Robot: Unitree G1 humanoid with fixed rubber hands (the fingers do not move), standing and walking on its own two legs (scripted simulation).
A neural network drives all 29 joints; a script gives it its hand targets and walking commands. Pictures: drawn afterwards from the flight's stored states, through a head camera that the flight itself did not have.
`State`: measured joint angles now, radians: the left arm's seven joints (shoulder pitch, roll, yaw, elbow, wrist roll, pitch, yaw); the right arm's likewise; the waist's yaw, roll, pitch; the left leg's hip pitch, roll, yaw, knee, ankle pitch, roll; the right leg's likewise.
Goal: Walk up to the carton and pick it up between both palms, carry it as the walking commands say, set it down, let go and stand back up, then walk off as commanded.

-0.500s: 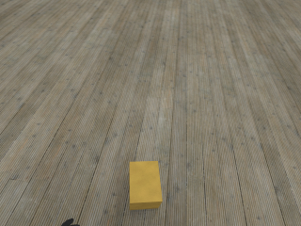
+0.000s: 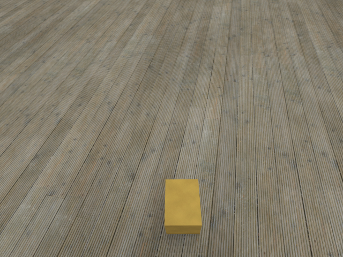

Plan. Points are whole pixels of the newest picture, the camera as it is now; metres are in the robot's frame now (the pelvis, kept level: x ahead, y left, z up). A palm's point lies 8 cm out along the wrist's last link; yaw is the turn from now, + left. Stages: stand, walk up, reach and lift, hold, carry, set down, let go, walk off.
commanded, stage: walk up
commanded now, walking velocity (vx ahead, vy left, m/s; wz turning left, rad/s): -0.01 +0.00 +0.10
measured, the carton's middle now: (182, 206) +0.45 -0.01 -0.67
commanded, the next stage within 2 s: none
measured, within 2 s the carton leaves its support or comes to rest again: neither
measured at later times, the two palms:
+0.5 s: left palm out of the picture +0.01 +0.24 -0.11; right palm out of the picture +0.03 -0.26 -0.13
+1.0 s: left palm out of the picture -0.04 +0.24 -0.13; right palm out of the picture +0.01 -0.26 -0.11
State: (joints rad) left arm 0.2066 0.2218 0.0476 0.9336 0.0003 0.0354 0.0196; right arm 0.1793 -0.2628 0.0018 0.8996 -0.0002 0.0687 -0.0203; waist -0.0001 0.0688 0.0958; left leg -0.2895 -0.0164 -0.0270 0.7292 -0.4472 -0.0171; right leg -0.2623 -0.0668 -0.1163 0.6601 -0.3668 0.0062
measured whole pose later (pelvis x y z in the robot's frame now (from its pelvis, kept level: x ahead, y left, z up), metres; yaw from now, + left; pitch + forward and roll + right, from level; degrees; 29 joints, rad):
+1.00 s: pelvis -0.08 -0.02 +0.01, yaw +3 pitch -3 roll +1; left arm 0.19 0.22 0.05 0.99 0.00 0.04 0.02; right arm 0.19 -0.23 0.00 0.93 0.00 0.02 -0.02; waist 0.00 -0.02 0.11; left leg -0.22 -0.03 0.00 0.54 -0.27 0.02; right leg -0.21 -0.08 -0.09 0.57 -0.31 0.02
